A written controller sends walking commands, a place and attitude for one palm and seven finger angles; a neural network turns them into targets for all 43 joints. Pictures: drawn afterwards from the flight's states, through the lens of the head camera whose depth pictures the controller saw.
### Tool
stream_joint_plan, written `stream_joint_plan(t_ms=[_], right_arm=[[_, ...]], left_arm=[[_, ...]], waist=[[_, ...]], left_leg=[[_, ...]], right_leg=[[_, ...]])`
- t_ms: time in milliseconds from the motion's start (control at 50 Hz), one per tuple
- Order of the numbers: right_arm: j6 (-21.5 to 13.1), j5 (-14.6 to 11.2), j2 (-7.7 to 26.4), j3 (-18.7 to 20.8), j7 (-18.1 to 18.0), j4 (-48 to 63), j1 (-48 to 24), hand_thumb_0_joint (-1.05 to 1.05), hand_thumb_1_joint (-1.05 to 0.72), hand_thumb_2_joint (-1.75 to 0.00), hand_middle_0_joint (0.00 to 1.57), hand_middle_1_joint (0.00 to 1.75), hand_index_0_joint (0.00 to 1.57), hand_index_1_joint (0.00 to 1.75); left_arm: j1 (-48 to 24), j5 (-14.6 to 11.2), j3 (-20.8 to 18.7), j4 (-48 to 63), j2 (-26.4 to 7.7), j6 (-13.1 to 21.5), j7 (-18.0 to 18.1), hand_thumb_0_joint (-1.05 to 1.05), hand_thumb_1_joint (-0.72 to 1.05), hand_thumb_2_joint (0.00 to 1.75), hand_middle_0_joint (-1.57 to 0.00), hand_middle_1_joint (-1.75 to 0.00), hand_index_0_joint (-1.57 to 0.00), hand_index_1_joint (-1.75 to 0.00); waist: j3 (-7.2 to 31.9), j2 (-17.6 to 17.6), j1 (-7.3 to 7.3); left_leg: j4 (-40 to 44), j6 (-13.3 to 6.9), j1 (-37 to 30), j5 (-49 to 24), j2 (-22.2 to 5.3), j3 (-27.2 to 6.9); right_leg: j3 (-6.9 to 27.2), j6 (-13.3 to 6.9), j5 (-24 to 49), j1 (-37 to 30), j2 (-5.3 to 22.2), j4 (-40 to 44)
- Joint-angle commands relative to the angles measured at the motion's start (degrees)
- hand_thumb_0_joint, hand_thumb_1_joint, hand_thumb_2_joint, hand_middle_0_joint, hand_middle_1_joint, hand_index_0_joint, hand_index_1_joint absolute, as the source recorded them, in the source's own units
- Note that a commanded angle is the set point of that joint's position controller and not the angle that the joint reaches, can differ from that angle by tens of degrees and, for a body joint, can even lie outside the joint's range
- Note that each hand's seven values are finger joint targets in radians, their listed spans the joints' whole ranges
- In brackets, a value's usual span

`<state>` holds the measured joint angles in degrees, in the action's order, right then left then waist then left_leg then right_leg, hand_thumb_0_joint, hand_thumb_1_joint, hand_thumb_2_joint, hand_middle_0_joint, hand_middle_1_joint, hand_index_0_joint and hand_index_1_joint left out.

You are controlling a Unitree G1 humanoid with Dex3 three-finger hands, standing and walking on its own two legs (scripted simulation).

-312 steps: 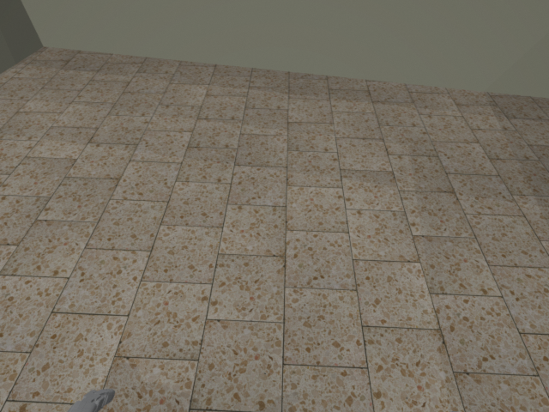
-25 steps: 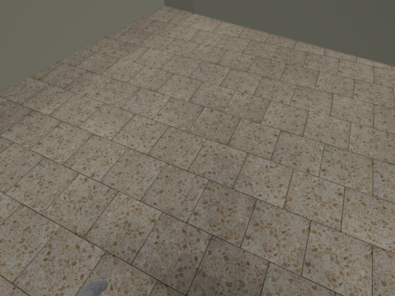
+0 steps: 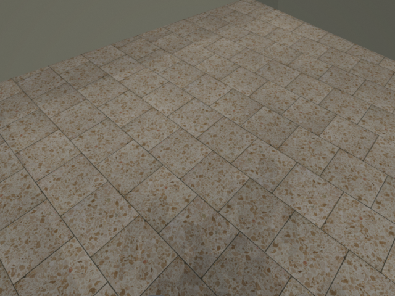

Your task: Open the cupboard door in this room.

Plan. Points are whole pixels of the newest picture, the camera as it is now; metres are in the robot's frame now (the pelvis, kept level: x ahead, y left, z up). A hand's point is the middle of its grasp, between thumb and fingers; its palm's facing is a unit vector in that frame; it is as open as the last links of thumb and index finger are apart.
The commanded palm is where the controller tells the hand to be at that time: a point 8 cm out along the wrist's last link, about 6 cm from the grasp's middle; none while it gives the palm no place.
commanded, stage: turn or walk to find it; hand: left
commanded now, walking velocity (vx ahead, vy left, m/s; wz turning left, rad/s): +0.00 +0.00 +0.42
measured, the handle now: out of the picture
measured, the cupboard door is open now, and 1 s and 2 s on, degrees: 0 0 0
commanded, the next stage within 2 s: none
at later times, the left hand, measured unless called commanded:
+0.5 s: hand out of the picture +0.05 +0.22 -0.15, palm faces +0.18 -0.95 -0.27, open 7.4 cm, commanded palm none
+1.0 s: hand out of the picture -0.12 +0.20 -0.18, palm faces +0.45 -0.86 -0.23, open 7.3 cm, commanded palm none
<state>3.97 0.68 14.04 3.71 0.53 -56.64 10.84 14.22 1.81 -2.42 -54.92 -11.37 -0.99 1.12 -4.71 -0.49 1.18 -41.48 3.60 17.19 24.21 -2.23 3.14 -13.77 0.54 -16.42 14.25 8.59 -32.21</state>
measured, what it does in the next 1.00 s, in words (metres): steps on the spot, turning left: left foot, then right foot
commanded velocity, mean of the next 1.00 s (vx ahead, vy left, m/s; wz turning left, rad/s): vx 0.00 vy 0.00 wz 0.42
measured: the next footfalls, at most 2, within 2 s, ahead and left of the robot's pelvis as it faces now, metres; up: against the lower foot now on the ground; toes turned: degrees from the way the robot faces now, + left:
left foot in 0.04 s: +0.02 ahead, +0.13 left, +0.00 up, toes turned +6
right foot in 0.52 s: +0.04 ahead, -0.11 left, +0.00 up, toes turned +8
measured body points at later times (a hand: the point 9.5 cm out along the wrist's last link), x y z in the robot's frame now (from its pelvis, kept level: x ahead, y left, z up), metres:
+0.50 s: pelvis -0.02 +0.00 +0.00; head +0.00 -0.01 +0.45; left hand +0.04 +0.27 -0.13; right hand +0.06 -0.23 -0.16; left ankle -0.02 +0.12 -0.73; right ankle +0.00 -0.12 -0.72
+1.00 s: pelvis -0.07 +0.00 -0.01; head -0.04 +0.02 +0.44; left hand -0.15 +0.24 -0.16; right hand +0.11 -0.21 -0.15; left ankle -0.13 +0.10 -0.74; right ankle +0.00 -0.11 -0.73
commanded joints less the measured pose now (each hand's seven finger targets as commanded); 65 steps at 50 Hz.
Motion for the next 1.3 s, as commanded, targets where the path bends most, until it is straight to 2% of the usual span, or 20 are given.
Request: stream_joint_plan(t_ms=[0, 20, 40, 120, 180, 340, 460, 480, 520, 540, 580, 640, 840, 940, 960, 980, 1000, 1020, 1120, 1280], right_arm=[[-3.3, 0.1, 7.4, 1.4, -0.1, 2.7, 5.9, 0.0, -0.9, -0.9, 0.2, 0.3, 0.2, 0.3], [-3.4, 0.4, 13.0, 2.7, -0.4, 3.1, 7.1, 0.0, -0.9, -0.9, 0.2, 0.3, 0.2, 0.3], [-2.8, 0.3, 14.0, 2.8, -0.7, 2.5, 8.7, 0.0, -0.9, -0.9, 0.2, 0.3, 0.2, 0.3], [-3.3, 0.5, 8.7, 1.0, -1.8, 4.4, -0.2, 0.0, -0.9, -0.9, 0.2, 0.3, 0.2, 0.3], [-3.8, 0.2, 8.6, 1.0, -1.9, 4.6, 0.5, 0.0, -0.9, -0.9, 0.2, 0.3, 0.2, 0.3], [-3.2, 0.7, 9.0, 1.8, -1.6, 4.4, 3.2, 0.0, -0.9, -0.9, 0.2, 0.3, 0.2, 0.3], [-2.7, 0.5, 8.5, 2.3, -1.1, 5.4, 0.5, 0.0, -0.9, -0.9, 0.2, 0.3, 0.2, 0.3], [-2.8, 0.1, 7.0, 2.2, -0.9, 5.6, 0.9, 0.0, -0.9, -0.9, 0.2, 0.3, 0.2, 0.3], [-2.5, 0.0, 3.1, 1.7, -0.7, 7.8, 0.2, 0.0, -0.9, -0.9, 0.2, 0.3, 0.2, 0.3], [-1.6, 0.4, 5.5, 2.4, -0.6, 7.2, 0.0, 0.0, -0.9, -0.9, 0.2, 0.3, 0.2, 0.3], [-0.5, 0.7, 5.2, 2.7, 0.0, 4.5, 1.7, 0.0, -0.9, -0.9, 0.2, 0.3, 0.2, 0.3], [-0.3, 0.7, 3.5, 2.5, 0.6, 2.7, 5.2, 0.0, -0.9, -0.9, 0.2, 0.3, 0.2, 0.3], [-1.2, 0.0, 2.4, 0.9, 0.3, 4.4, -2.3, 0.0, -0.9, -0.9, 0.2, 0.3, 0.2, 0.3], [-2.4, -0.3, 2.7, 0.6, -0.1, 3.3, 2.8, 0.0, -0.9, -0.9, 0.2, 0.3, 0.2, 0.3], [-3.0, -0.2, 5.0, 1.0, 0.0, 2.8, 4.8, 0.0, -0.9, -0.9, 0.2, 0.3, 0.2, 0.3], [-3.6, 0.3, 10.6, 2.2, -0.2, 3.2, 6.2, 0.0, -0.9, -0.9, 0.2, 0.3, 0.2, 0.3], [-3.0, 0.4, 14.0, 2.9, -0.7, 2.7, 8.2, 0.0, -0.9, -0.9, 0.2, 0.3, 0.2, 0.3], [-2.8, 0.5, 12.9, 2.5, -1.0, 2.3, 7.1, 0.0, -0.9, -0.9, 0.2, 0.3, 0.2, 0.3], [-3.7, 0.3, 8.3, 0.8, -1.9, 4.3, 0.0, 0.0, -0.9, -0.9, 0.2, 0.3, 0.2, 0.3], [-3.5, 0.5, 8.7, 1.7, -1.7, 3.9, 3.9, 0.0, -0.9, -0.9, 0.2, 0.3, 0.2, 0.3]], left_arm=[[0.9, -1.2, -2.9, 3.2, -9.7, 0.0, 0.5, 0.0, 0.9, 0.9, -0.2, -0.3, -0.2, -0.3], [-0.1, -1.3, -1.8, 5.3, -5.6, -0.4, 0.1, 0.0, 0.9, 0.9, -0.2, -0.3, -0.2, -0.3], [-3.2, -0.7, -1.4, 6.0, -6.6, -1.1, 0.5, 0.0, 0.9, 0.9, -0.2, -0.3, -0.2, -0.3], [-3.2, -0.8, -2.2, 3.3, -7.3, -1.3, -0.3, 0.0, 0.9, 0.9, -0.2, -0.3, -0.2, -0.3], [-1.7, -0.9, -2.0, 2.6, -7.1, -1.0, -0.4, 0.0, 0.9, 0.9, -0.2, -0.3, -0.2, -0.3], [-6.4, -1.2, -1.5, 5.5, -6.0, -0.9, 0.1, 0.0, 0.9, 0.9, -0.2, -0.3, -0.2, -0.3], [-0.1, -1.6, -1.8, 4.7, -6.0, 0.3, 0.4, 0.0, 0.9, 0.9, -0.2, -0.3, -0.2, -0.3], [1.4, -1.3, -2.1, 4.3, -7.8, 0.8, 0.6, 0.0, 0.9, 0.9, -0.2, -0.3, -0.2, -0.3], [2.8, -0.3, -3.4, 4.9, -15.3, 1.3, 1.1, 0.0, 0.9, 0.9, -0.2, -0.3, -0.2, -0.3], [0.7, -0.7, -3.3, 5.6, -13.6, 1.1, 1.4, 0.0, 0.9, 0.9, -0.2, -0.3, -0.2, -0.3], [-5.8, -0.8, -2.6, 7.0, -10.6, 1.0, 1.2, 0.0, 0.9, 0.9, -0.2, -0.3, -0.2, -0.3], [-6.8, -0.8, -1.8, 7.0, -8.1, 1.5, 1.0, 0.0, 0.9, 0.9, -0.2, -0.3, -0.2, -0.3], [2.1, 0.1, -2.9, 3.1, -11.3, 1.3, 0.9, 0.0, 0.9, 0.9, -0.2, -0.3, -0.2, -0.3], [0.5, -0.4, -3.3, 2.2, -12.0, 0.6, 0.6, 0.0, 0.9, 0.9, -0.2, -0.3, -0.2, -0.3], [0.7, -1.0, -3.0, 2.6, -10.8, 0.2, 0.5, 0.0, 0.9, 0.9, -0.2, -0.3, -0.2, -0.3], [1.1, -1.4, -2.5, 4.3, -7.1, -0.2, 0.2, 0.0, 0.9, 0.9, -0.2, -0.3, -0.2, -0.3], [-2.8, -0.9, -1.3, 5.8, -5.6, -0.8, 0.3, 0.0, 0.9, 0.9, -0.2, -0.3, -0.2, -0.3], [-3.9, -0.7, -1.6, 5.4, -7.1, -1.4, 0.4, 0.0, 0.9, 0.9, -0.2, -0.3, -0.2, -0.3], [-2.2, -0.8, -2.1, 2.3, -7.1, -1.2, -0.5, 0.0, 0.9, 0.9, -0.2, -0.3, -0.2, -0.3], [-5.9, -1.1, -1.7, 4.4, -6.4, -1.0, 0.0, 0.0, 0.9, 0.9, -0.2, -0.3, -0.2, -0.3]], waist=[[10.5, 2.2, -3.23], [8.2, 18.7, -4.02], [8.0, 14.1, -5.13], [3.2, 11.6, -1.85], [5.4, 7.6, -1.66], [4.9, 8.7, -3.41], [7.6, 7.9, 0.06], [9.0, 4.1, 0.53], [7.6, -16.5, 1.9], [6.1, -10.9, 1.3], [0.9, -9.1, -1.55], [0.4, -7.9, -3.16], [4.7, -10.9, 1.85], [8.0, -9.1, -1.26], [9.6, -2.9, -2.58], [9.9, 13.2, -3.44], [8.0, 17.0, -4.97], [6.9, 11.2, -4.57], [3.1, 9.5, -1.45], [5.3, 8.1, -3.21]], left_leg=[[21.7, -3.6, -15.2, -19.6, -5.9, -7.0], [23.4, -9.8, -18.3, -39.0, -19.4, -24.1], [22.6, -12.9, -13.8, -40.9, -21.7, -21.4], [22.9, -11.9, -9.3, -36.0, -12.5, -14.3], [22.2, -11.9, -12.1, -39.6, -11.0, -12.8], [21.8, -14.0, -10.8, -35.2, -11.6, -19.6], [16.4, -10.5, -2.0, -30.6, -7.2, -20.7], [13.1, -7.8, 2.6, -24.3, -4.4, -18.8], [-9.4, -2.0, 16.3, 9.0, 6.3, -6.5], [-18.4, -2.2, 14.3, 7.7, 3.6, -9.0], [-27.0, -1.9, 13.8, 1.2, 2.2, -8.5], [-29.0, -0.7, 13.8, -4.8, 1.4, -6.1], [-6.4, 0.4, 8.7, 3.1, -0.1, -0.9], [13.2, -1.2, -4.8, -8.1, 1.2, 1.8], [19.9, -2.1, -12.1, -15.2, -1.2, -1.1], [23.5, -7.2, -18.6, -28.2, -14.9, -18.9], [23.9, -12.6, -15.2, -40.7, -21.3, -23.9], [24.0, -13.7, -11.8, -35.5, -20.8, -21.0], [23.6, -11.3, -9.3, -35.0, -10.9, -13.4], [22.8, -13.5, -12.9, -34.8, -11.4, -18.9]], right_leg=[[4.1, -0.2, 10.4, 3.7, 6.1, -8.7], [3.4, 4.0, -17.9, 18.3, -1.2, -19.8], [8.9, 3.2, -19.7, 16.0, -1.2, -26.2], [12.3, 3.5, -8.3, 17.3, -1.5, -32.3], [12.0, 4.5, -6.3, 16.3, -2.4, -30.9], [12.6, 4.5, -9.8, 12.4, -4.2, -18.3], [10.9, 3.2, 2.2, -4.3, -6.5, 4.8], [13.3, 2.5, 6.6, -11.2, -3.5, 11.3], [33.6, -7.6, 14.5, -12.9, 19.1, 16.6], [30.2, -10.0, 10.5, -6.2, 19.2, 17.5], [24.3, -7.8, -0.3, 1.3, 12.7, 19.4], [15.4, -5.2, 4.2, 0.6, 8.2, 17.5], [13.2, -8.8, 20.4, -9.9, 12.2, 11.9], [8.3, -4.7, 21.5, -5.4, 10.8, 3.2], [5.7, -1.7, 16.5, -0.3, 8.6, -3.5], [2.7, 2.6, -4.7, 13.8, 1.1, -14.9], [6.8, 3.6, -20.3, 17.6, -1.9, -23.2], [10.4, 2.9, -18.0, 16.2, -0.9, -27.7], [12.1, 3.9, -6.2, 16.5, -2.2, -31.6], [13.0, 4.9, -8.1, 15.4, -3.6, -23.7]])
